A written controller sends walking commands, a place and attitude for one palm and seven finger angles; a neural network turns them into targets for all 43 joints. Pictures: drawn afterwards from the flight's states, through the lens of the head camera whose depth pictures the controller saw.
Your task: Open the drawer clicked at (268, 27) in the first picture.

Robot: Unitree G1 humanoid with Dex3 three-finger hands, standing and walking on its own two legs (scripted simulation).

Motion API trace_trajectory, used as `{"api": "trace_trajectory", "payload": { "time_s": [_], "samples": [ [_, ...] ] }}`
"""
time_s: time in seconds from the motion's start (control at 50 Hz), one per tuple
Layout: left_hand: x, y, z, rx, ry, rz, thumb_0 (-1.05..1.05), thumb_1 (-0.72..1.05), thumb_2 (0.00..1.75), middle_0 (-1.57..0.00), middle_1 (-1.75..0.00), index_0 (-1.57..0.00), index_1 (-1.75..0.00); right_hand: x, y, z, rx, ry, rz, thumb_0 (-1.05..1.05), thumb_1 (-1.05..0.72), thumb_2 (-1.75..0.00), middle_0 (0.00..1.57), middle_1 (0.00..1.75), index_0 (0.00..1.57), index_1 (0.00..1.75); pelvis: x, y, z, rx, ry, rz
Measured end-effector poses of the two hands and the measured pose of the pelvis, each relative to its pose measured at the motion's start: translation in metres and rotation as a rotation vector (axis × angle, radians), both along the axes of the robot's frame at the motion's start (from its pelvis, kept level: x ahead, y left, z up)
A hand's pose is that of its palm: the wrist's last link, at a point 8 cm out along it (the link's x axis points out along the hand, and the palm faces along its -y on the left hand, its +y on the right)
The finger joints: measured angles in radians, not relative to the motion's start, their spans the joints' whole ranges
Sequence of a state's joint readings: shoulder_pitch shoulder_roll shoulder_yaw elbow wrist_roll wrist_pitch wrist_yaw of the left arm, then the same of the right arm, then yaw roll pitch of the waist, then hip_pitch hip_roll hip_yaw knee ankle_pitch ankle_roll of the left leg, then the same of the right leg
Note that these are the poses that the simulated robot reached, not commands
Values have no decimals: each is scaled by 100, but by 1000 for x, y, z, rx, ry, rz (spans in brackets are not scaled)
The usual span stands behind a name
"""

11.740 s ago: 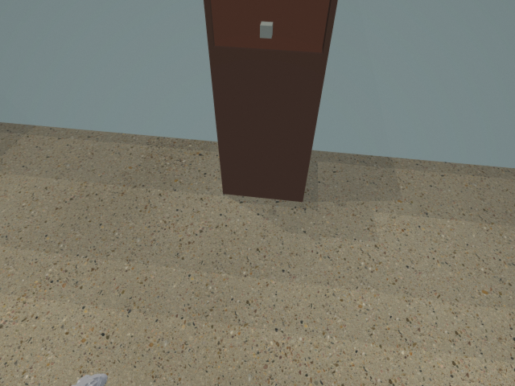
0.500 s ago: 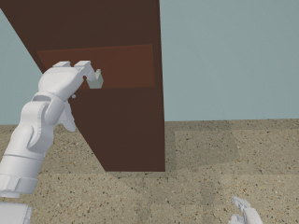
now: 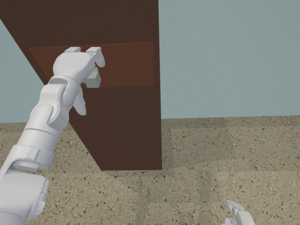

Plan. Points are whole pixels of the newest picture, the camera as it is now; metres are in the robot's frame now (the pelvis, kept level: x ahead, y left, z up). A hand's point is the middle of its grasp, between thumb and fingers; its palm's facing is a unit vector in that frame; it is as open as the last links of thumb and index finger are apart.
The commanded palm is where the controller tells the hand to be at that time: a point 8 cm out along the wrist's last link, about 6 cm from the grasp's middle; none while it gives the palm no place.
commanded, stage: move the hooked fingers above the handle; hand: left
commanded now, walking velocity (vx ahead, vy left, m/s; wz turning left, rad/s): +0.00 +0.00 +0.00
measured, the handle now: (93, 75) +0.54 +0.23 +0.11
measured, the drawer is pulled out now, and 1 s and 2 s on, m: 0.00 0.00 0.00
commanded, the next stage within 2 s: none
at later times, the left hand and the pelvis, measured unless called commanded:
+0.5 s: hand (94, 66) +0.50 +0.20 +0.17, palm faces +0.09 -0.04 -1.00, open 13.8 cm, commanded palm +0.46 +0.24 +0.22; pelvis +0.01 +0.00 +0.00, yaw -1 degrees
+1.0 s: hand (94, 69) +0.49 +0.20 +0.16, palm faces +0.06 -0.01 -1.00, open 13.8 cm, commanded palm +0.48 +0.23 +0.22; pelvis +0.00 +0.00 -0.01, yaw +1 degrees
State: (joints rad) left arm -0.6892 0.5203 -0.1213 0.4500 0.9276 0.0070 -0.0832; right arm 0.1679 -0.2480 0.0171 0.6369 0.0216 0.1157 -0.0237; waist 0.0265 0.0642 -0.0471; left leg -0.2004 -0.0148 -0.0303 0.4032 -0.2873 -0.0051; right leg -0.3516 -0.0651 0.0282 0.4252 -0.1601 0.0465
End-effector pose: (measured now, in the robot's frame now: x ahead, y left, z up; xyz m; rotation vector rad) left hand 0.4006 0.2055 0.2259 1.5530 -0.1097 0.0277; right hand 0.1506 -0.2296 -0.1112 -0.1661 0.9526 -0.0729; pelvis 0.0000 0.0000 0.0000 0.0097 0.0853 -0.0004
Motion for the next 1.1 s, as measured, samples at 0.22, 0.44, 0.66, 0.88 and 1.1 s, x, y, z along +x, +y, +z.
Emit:
{"api": "trace_trajectory", "payload": {
  "time_s": [0.22, 0.44, 0.66, 0.88, 1.1],
  "samples": [
    [30, 23, -12, 37, 109, 159, 0, -49, 30, -31, -120, -31, -120, -33, -20, -15, -27, 145, -56, 1, -91, -89, 20, 30, 20, 30, 7, -2, -1, -3, 35, 5],
    [69, -10, -16, -11, 38, -18, 0, -49, 30, -32, -120, -32, -120, -54, -40, -13, -91, 177, -136, 1, -91, -90, 20, 30, 20, 30, 13, -4, -4, -5, 79, -9],
    [72, 14, -14, 11, 60, 166, 0, -49, 30, -37, -125, -33, -122, -70, -36, -22, -40, 219, -178, 1, -91, -89, 20, 30, 20, 30, 12, -5, -4, -2, 94, -43],
    [46, 23, -30, 42, 132, 53, 0, -49, 30, -32, -121, -32, -120, -61, -42, -12, -118, 192, -126, 1, -91, -89, 20, 30, 20, 30, 4, -4, -5, -9, 73, 11],
    [82, -11, 0, -11, 1, 41, 0, -49, 30, -43, -130, -36, -124, -75, -32, -19, -79, 210, -148, 1, -91, -89, 20, 30, 20, 30, 4, 1, -7, -4, 109, -5]
  ]
}}
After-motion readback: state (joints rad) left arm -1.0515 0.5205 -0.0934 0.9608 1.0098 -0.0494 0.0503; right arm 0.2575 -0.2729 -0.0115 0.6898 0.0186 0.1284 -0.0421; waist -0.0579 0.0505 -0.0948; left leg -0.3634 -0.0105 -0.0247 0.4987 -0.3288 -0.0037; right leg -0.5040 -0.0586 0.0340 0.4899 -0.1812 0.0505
